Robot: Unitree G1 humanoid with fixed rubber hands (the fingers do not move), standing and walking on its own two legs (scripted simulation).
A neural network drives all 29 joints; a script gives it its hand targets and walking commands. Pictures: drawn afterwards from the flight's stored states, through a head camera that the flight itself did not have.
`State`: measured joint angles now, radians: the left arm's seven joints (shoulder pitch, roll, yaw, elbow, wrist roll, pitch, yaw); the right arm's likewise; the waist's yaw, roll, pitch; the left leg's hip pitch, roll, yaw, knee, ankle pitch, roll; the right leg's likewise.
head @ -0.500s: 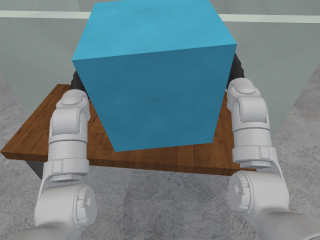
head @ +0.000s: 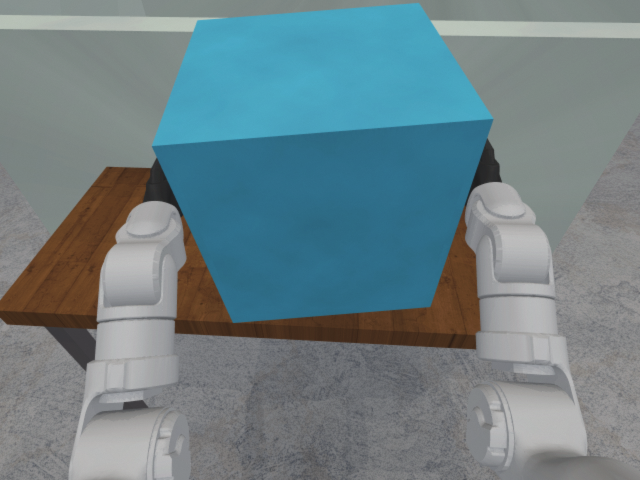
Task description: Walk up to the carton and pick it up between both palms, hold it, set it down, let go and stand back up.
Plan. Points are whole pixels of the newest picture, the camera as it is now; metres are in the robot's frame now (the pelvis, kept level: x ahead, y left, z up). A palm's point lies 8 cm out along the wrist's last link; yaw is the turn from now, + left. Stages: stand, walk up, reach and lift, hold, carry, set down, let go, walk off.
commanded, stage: hold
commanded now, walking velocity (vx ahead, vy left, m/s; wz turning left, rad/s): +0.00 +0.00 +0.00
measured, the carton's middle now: (320, 172) +0.44 -0.01 +0.19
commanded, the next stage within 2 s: none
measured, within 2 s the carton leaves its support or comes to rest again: neither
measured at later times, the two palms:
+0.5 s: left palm (169, 225) +0.32 +0.16 +0.20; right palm (500, 200) +0.35 -0.20 +0.21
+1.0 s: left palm (160, 194) +0.36 +0.17 +0.22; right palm (483, 173) +0.38 -0.19 +0.22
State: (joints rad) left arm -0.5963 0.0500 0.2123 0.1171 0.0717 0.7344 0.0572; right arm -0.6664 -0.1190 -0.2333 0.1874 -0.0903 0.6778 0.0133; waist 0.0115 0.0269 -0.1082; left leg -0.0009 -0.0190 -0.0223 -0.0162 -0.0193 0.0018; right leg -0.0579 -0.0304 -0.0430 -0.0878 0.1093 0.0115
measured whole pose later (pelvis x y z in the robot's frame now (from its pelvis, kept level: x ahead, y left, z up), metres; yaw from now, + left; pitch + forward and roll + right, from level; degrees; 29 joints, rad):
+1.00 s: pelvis -0.01 -0.02 +0.00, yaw +0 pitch +1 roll +1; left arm -0.73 0.07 0.29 0.29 0.14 0.67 -0.01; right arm -0.78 -0.09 -0.28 0.33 -0.16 0.64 0.01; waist 0.02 0.03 -0.11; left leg -0.03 0.00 -0.03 0.03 -0.02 -0.02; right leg -0.08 -0.01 -0.05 -0.05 0.10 -0.01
